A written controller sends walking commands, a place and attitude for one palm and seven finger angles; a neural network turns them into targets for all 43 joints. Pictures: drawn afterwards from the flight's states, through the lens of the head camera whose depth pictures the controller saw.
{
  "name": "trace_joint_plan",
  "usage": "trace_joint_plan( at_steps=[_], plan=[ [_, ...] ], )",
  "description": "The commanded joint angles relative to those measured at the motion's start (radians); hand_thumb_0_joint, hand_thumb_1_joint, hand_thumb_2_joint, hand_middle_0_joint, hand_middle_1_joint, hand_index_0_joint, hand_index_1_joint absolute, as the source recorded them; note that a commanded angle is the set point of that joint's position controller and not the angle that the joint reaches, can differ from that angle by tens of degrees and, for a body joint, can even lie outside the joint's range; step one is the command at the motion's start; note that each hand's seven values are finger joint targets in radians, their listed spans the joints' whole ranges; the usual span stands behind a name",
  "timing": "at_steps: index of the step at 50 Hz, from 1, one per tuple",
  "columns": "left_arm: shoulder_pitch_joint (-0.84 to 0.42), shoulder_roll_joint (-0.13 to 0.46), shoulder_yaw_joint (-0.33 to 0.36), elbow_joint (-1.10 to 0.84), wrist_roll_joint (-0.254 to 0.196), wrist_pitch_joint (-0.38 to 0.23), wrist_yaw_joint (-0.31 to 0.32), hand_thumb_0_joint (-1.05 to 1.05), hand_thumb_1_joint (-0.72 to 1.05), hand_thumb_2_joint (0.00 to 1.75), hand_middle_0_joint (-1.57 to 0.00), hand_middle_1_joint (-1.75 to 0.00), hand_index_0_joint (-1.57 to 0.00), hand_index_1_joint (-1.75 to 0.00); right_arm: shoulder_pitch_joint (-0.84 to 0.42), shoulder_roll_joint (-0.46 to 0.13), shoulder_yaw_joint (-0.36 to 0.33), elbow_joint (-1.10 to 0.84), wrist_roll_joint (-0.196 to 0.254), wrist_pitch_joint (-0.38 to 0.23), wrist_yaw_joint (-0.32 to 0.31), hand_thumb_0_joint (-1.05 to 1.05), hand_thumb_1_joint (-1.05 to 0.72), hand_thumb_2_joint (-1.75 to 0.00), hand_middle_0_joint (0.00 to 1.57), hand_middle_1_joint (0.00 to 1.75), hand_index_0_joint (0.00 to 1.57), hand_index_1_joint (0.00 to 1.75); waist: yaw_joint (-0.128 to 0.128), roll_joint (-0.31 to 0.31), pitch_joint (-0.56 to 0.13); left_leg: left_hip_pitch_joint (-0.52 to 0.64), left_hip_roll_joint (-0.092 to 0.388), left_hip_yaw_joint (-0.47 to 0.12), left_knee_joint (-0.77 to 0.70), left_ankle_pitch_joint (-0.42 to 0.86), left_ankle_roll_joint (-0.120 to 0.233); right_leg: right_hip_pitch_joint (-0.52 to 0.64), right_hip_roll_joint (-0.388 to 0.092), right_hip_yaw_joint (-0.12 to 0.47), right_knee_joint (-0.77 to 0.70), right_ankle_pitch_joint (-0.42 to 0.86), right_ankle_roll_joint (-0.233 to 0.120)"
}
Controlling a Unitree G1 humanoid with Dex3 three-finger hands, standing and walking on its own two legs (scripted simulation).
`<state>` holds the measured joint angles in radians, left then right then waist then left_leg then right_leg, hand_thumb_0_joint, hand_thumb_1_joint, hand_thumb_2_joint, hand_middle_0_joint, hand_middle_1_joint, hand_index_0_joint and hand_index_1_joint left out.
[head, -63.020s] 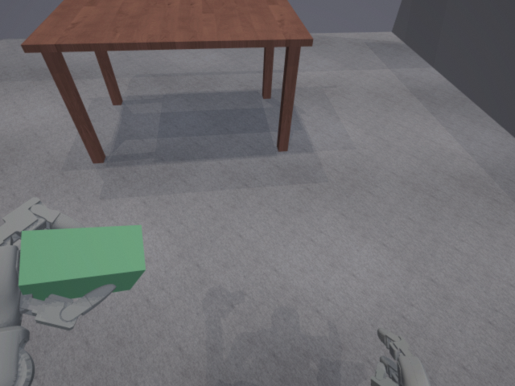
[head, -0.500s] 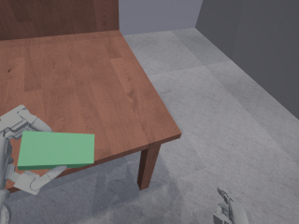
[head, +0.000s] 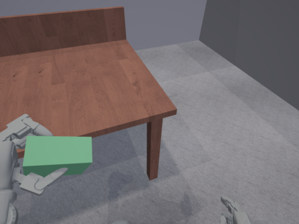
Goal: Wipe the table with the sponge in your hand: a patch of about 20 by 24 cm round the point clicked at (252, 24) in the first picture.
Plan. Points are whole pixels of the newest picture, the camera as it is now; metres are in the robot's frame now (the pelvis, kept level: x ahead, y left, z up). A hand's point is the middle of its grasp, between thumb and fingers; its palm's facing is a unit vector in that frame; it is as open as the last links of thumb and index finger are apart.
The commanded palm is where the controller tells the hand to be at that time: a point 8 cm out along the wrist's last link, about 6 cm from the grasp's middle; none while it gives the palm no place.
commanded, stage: stop stepping back and stand still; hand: left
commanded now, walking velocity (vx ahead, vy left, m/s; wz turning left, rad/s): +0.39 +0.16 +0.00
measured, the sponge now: (67, 157) +0.22 +0.19 +0.14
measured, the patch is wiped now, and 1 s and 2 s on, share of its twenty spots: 1.00 1.00 1.00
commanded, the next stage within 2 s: stand and wait in 1.16 s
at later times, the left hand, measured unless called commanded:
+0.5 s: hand out of the picture +0.09 +0.22 +0.17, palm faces +0.38 -0.85 -0.37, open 9.7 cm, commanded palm +0.02 +0.26 +0.19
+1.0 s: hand out of the picture +0.05 +0.19 +0.16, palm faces +0.34 -0.88 -0.33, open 9.7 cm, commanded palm -0.01 +0.25 +0.19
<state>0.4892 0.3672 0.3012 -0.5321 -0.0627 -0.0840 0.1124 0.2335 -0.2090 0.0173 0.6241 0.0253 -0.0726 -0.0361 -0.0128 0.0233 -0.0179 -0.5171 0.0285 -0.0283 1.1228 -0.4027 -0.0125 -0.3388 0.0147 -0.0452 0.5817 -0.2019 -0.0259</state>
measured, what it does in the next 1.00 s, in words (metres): walks backwards: left foot, then right foot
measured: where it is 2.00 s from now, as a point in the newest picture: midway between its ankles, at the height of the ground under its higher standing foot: outside the picture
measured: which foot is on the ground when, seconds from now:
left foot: up 0.00-0.14, down 0.16-1.00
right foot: down 0.00-0.18, up 0.20-0.42, down 0.44-0.66, up 0.68-0.90, down 0.92-1.00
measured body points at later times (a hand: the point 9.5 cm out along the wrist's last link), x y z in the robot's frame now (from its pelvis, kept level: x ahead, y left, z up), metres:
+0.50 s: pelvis -0.13 -0.02 -0.01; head -0.16 -0.03 +0.44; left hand +0.06 +0.26 +0.19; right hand +0.00 -0.25 -0.12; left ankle -0.14 +0.10 -0.70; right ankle -0.07 -0.14 -0.73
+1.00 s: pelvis -0.16 -0.04 +0.00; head -0.19 -0.04 +0.45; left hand +0.02 +0.23 +0.18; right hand +0.00 -0.26 -0.09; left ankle -0.13 +0.09 -0.69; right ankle -0.13 -0.15 -0.73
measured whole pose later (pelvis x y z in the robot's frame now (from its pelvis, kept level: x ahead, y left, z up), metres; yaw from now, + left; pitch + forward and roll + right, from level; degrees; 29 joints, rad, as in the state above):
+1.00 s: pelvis -0.16 -0.04 +0.00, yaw +1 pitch -3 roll -2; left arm 0.45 0.32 0.24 -0.46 -0.05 -0.07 0.11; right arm 0.23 -0.21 0.03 0.65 0.01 -0.08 -0.04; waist 0.00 0.06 -0.01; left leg -0.45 0.05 -0.04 0.96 -0.38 0.01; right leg -0.26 0.01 -0.12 0.56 -0.23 -0.03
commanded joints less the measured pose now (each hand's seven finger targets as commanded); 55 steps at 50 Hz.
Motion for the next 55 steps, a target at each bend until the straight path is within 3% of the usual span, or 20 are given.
trace_joint_plan(
  at_steps=[1,6,8,9,12,14,19,21,23,27,31,33,34,37,44,45,46,47,48,55],
  plan=[
    [-0.111,0.191,0.140,-0.119,-0.007,-0.061,0.008,0.00,0.10,1.30,-1.20,-1.60,-1.20,-1.60,-0.137,-0.101,-0.036,-0.141,-0.007,-0.014,-0.017,0.00,-0.90,-0.90,0.20,0.30,0.20,0.30,-0.046,-0.180,-0.044,0.181,0.027,0.008,0.066,0.050,0.021,-0.371,-0.265,0.160,-0.331,-0.330,-0.048],
    [-0.164,0.204,0.134,-0.231,-0.001,-0.072,0.028,0.00,0.10,1.30,-1.20,-1.60,-1.20,-1.60,-0.096,-0.122,-0.039,-0.155,0.001,-0.061,-0.038,0.00,-0.90,-0.90,0.20,0.30,0.20,0.30,-0.011,-0.111,-0.135,0.333,-0.001,0.090,-0.541,-0.110,0.088,-0.242,-0.236,0.145,-0.231,-0.424,-0.022],
    [-0.162,0.219,0.156,-0.296,0.000,-0.085,0.037,0.00,0.10,1.30,-1.20,-1.60,-1.20,-1.60,-0.058,-0.145,-0.047,-0.182,-0.005,-0.085,-0.043,0.00,-0.90,-0.90,0.20,0.30,0.20,0.30,-0.012,0.164,-0.192,0.318,0.040,0.040,-0.865,-0.114,0.126,-0.077,-0.095,0.032,0.159,-0.330,0.003],
    [-0.146,0.219,0.158,-0.316,0.008,-0.088,0.042,0.00,0.10,1.30,-1.20,-1.60,-1.20,-1.60,-0.060,-0.162,-0.065,-0.200,-0.012,-0.096,-0.041,0.00,-0.90,-0.90,0.20,0.30,0.20,0.30,-0.003,0.430,-0.146,0.345,0.193,-0.190,-0.946,-0.079,0.189,-0.239,0.042,-0.083,0.520,-0.344,0.043],
    [-0.191,0.227,0.165,-0.247,0.035,-0.109,0.029,0.00,0.10,1.30,-1.20,-1.60,-1.20,-1.60,-0.096,-0.112,-0.054,-0.127,0.003,-0.131,-0.004,0.00,-0.90,-0.90,0.20,0.30,0.20,0.30,-0.011,0.291,0.035,0.159,0.285,-0.251,-0.883,0.150,0.256,-0.451,-0.089,0.138,0.862,-0.203,0.028],
    [-0.233,0.160,0.097,-0.165,0.019,-0.105,0.016,0.00,0.10,1.30,-1.20,-1.60,-1.20,-1.60,-0.057,-0.120,-0.056,-0.086,0.020,-0.135,0.007,0.00,-0.90,-0.90,0.20,0.30,0.20,0.30,-0.003,0.077,0.090,0.179,0.250,-0.175,-0.864,0.159,0.226,-0.424,-0.074,0.077,0.712,-0.174,0.030],
    [-0.158,0.138,0.105,0.008,0.000,-0.067,-0.007,0.00,0.10,1.30,-1.20,-1.60,-1.20,-1.60,-0.057,-0.149,-0.043,-0.130,-0.001,-0.089,-0.036,0.00,-0.90,-0.90,0.20,0.30,0.20,0.30,-0.005,0.094,0.017,0.146,0.156,-0.052,-0.613,-0.005,0.146,0.037,-0.038,-0.055,-0.010,-0.076,0.033],
    [-0.125,0.138,0.102,0.004,0.000,-0.056,-0.009,0.00,0.10,1.30,-1.20,-1.60,-1.20,-1.60,-0.083,-0.151,-0.049,-0.150,0.003,-0.073,-0.034,0.00,-0.90,-0.90,0.20,0.30,0.20,0.30,0.019,-0.068,-0.038,-0.001,0.041,0.041,-0.350,-0.167,0.111,0.247,-0.041,-0.051,-0.145,-0.046,0.018],
    [-0.197,0.198,0.139,-0.088,-0.009,-0.077,-0.010,0.00,0.10,1.30,-1.20,-1.60,-1.20,-1.60,-0.136,-0.131,-0.061,-0.173,0.005,-0.061,-0.031,0.00,-0.90,-0.90,0.20,0.30,0.20,0.30,0.015,-0.394,-0.056,-0.168,-0.041,0.020,0.116,-0.130,0.064,0.162,-0.361,0.540,-0.415,-0.406,-0.119],
    [-0.201,0.215,0.151,-0.251,-0.003,-0.116,-0.007,0.00,0.10,1.30,-1.20,-1.60,-1.20,-1.60,-0.124,-0.120,-0.061,-0.137,0.007,-0.043,-0.002,0.00,-0.90,-0.90,0.20,0.30,0.20,0.30,-0.012,-0.213,-0.071,0.114,0.080,-0.049,-0.028,0.023,0.069,-0.168,-0.355,0.332,-0.343,-0.387,-0.149],
    [-0.125,0.209,0.140,-0.319,0.006,-0.102,0.040,0.00,0.10,1.30,-1.20,-1.60,-1.20,-1.60,-0.134,-0.096,-0.026,-0.134,-0.012,-0.061,-0.038,0.00,-0.90,-0.90,0.20,0.30,0.20,0.30,-0.015,0.093,-0.067,0.386,0.007,0.070,-0.577,-0.051,0.080,-0.299,-0.167,0.069,-0.057,-0.497,-0.074],
    [-0.193,0.183,0.136,-0.329,0.009,-0.108,0.062,0.00,0.10,1.30,-1.20,-1.60,-1.20,-1.60,-0.135,-0.159,-0.040,-0.157,-0.015,-0.087,-0.041,0.00,-0.90,-0.90,0.20,0.30,0.20,0.30,-0.016,0.500,-0.035,0.265,0.277,-0.441,-0.967,-0.481,0.216,-0.350,0.025,-0.049,0.514,-0.411,0.014],
    [-0.248,0.206,0.148,-0.312,0.024,-0.111,0.066,0.00,0.10,1.30,-1.20,-1.60,-1.20,-1.60,-0.144,-0.132,-0.049,-0.173,-0.008,-0.098,-0.042,0.00,-0.90,-0.90,0.20,0.30,0.20,0.30,-0.013,0.420,0.019,0.155,0.337,-0.527,-1.010,-0.437,0.274,-0.367,-0.008,0.050,0.685,-0.335,0.019],
    [-0.181,0.188,0.154,-0.142,0.027,-0.088,0.059,0.00,0.10,1.30,-1.20,-1.60,-1.20,-1.60,-0.083,-0.114,-0.053,-0.115,0.004,-0.105,-0.016,0.00,-0.90,-0.90,0.20,0.30,0.20,0.30,-0.008,0.126,-0.029,0.253,0.243,-0.308,-0.859,-0.172,0.221,-0.356,-0.065,0.044,0.619,-0.236,0.030],
    [-0.063,0.094,0.048,-0.070,0.005,-0.037,0.031,0.00,0.10,1.30,-1.20,-1.60,-1.20,-1.60,-0.144,-0.128,-0.031,-0.180,-0.008,-0.068,-0.031,0.00,-0.90,-0.90,0.20,0.30,0.20,0.30,0.024,0.123,0.004,-0.022,0.113,-0.074,-0.723,-0.259,0.098,0.248,0.024,-0.093,-0.109,-0.178,0.007],
    [-0.065,0.114,0.057,-0.089,0.010,-0.040,0.029,0.00,0.10,1.30,-1.20,-1.60,-1.20,-1.60,-0.142,-0.122,-0.035,-0.178,-0.011,-0.059,-0.031,0.00,-0.90,-0.90,0.20,0.30,0.20,0.30,0.036,-0.027,-0.018,-0.074,0.055,-0.003,-0.491,-0.188,0.080,0.311,-0.045,0.012,-0.214,-0.154,-0.028],
    [-0.083,0.147,0.067,-0.109,0.014,-0.040,0.022,0.00,0.10,1.30,-1.20,-1.60,-1.20,-1.60,-0.132,-0.110,-0.045,-0.173,-0.010,-0.046,-0.026,0.00,-0.90,-0.90,0.20,0.30,0.20,0.30,0.032,-0.285,-0.029,-0.149,-0.020,0.065,-0.168,-0.112,0.048,0.301,-0.249,0.334,-0.362,-0.217,-0.103],
    [-0.194,0.183,0.083,-0.185,-0.001,-0.056,0.017,0.00,0.10,1.30,-1.20,-1.60,-1.20,-1.60,-0.146,-0.114,-0.042,-0.176,-0.007,-0.048,-0.027,0.00,-0.90,-0.90,0.20,0.30,0.20,0.30,0.014,-0.301,-0.014,-0.160,-0.027,0.017,-0.002,-0.039,0.032,0.230,-0.365,0.484,-0.426,-0.076,-0.129],
    [-0.259,0.217,0.121,-0.257,-0.006,-0.087,0.025,0.00,0.10,1.30,-1.20,-1.60,-1.20,-1.60,-0.152,-0.101,-0.040,-0.163,-0.008,-0.065,-0.026,0.00,-0.90,-0.90,0.20,0.30,0.20,0.30,0.002,-0.190,-0.066,-0.127,0.004,-0.022,0.021,0.022,0.023,0.233,-0.382,0.433,-0.399,0.018,-0.151],
    [-0.119,0.177,0.125,-0.222,-0.005,-0.083,0.068,0.00,0.10,1.30,-1.20,-1.60,-1.20,-1.60,-0.157,-0.102,-0.036,-0.159,-0.017,-0.044,-0.057,0.00,-0.90,-0.90,0.20,0.30,0.20,0.30,-0.002,0.039,-0.038,0.374,0.016,0.041,-0.628,0.093,0.042,-0.054,-0.180,0.103,-0.226,-0.297,-0.056]
  ],
)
